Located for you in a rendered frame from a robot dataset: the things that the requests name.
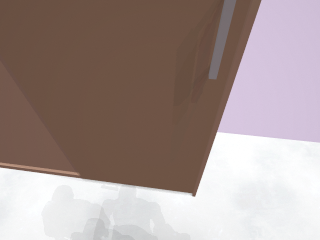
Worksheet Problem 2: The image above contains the handle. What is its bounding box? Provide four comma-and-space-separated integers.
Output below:
208, 0, 236, 80

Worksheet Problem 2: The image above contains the wardrobe door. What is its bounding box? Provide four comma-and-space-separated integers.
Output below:
0, 54, 78, 173
0, 0, 251, 193

